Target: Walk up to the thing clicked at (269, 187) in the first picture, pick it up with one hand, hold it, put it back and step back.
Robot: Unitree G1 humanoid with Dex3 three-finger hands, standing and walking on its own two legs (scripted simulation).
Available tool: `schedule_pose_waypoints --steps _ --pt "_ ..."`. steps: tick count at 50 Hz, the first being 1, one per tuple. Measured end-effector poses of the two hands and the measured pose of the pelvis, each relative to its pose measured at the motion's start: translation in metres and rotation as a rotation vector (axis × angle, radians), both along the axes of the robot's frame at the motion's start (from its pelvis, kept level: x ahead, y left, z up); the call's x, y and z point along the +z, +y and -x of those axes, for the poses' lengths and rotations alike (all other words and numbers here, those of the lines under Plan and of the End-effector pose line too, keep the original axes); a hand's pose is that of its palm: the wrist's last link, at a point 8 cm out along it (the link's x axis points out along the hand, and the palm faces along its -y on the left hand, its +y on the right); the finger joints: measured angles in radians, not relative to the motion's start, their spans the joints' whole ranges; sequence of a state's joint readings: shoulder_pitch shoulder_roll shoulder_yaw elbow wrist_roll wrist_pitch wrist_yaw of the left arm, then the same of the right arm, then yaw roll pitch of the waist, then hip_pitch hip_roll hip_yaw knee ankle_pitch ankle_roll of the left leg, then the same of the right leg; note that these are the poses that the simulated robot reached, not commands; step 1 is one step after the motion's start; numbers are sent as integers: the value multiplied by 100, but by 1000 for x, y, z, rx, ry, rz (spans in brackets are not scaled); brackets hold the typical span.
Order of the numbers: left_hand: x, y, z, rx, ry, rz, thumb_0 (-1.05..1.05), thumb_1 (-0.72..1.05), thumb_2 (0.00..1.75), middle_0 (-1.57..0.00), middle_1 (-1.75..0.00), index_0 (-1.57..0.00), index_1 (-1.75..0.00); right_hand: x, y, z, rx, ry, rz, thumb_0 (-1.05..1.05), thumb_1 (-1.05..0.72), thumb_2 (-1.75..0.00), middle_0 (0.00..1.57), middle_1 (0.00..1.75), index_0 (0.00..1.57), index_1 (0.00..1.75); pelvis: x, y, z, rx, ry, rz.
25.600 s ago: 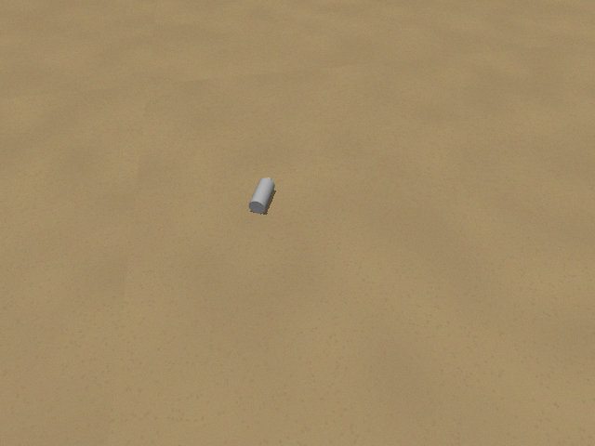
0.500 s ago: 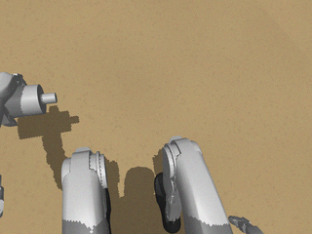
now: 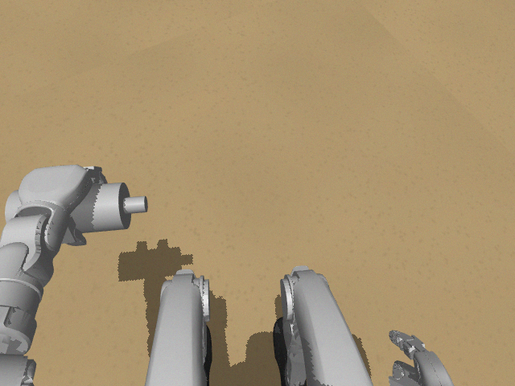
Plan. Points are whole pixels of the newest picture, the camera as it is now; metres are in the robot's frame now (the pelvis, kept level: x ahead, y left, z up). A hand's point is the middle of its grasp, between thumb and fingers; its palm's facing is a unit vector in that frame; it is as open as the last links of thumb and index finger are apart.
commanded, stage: lift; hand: left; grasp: from above
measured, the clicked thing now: (84, 209) +0.40 +0.28 -0.11
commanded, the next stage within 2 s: hold in 0.88 s
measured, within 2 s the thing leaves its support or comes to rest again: neither
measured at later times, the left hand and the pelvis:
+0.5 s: hand (25, 190) +0.36 +0.26 +0.09, palm faces -0.46 -0.08 -0.88, open 10.4 cm; pelvis +0.04 +0.00 +0.17, yaw +2 degrees
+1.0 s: hand (17, 127) +0.38 +0.23 +0.16, palm faces -0.45 -0.10 -0.89, open 10.4 cm; pelvis +0.08 -0.01 +0.24, yaw +2 degrees
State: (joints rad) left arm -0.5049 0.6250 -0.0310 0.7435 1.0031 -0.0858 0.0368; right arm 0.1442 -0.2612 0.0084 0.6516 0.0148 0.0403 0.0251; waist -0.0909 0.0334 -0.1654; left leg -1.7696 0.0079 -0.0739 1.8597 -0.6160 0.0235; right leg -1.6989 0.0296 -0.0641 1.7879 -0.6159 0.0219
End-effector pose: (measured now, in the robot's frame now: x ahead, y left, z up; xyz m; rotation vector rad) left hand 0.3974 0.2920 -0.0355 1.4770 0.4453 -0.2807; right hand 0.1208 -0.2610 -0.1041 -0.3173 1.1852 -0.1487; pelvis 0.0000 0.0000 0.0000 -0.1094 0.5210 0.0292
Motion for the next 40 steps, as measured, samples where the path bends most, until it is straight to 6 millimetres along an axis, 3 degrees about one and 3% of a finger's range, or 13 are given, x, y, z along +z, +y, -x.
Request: schedule_pose_waypoints --steps 9,16,28,40 --pt "86 -10 26 10 5 3 0 -5 49 -68 -54 -71 -50 75 8 -9 -30 -71 -15 1 -90 -90 20 30 20 30 76 1 -9 11 -97 -23" --pt "136 -17 40 17 25 -1 0 -5 47 -69 -53 -72 -49 125 9 -11 -52 -119 -21 1 -90 -90 20 30 20 30 125 0 -20 16 -166 -41" --pt "194 -38 31 12 9 -9 0 -5 48 -68 -55 -71 -51 179 2 -16 -76 -135 -29 1 -90 -90 20 30 20 30 182 -2 -42 14 -254 -68" --pt "233 -54 15 41 7 -4 0 -6 49 -68 -55 -71 -51 210 -2 -24 -103 -118 -43 1 -90 -90 20 30 20 30 218 -5 -62 7 -313 -87"
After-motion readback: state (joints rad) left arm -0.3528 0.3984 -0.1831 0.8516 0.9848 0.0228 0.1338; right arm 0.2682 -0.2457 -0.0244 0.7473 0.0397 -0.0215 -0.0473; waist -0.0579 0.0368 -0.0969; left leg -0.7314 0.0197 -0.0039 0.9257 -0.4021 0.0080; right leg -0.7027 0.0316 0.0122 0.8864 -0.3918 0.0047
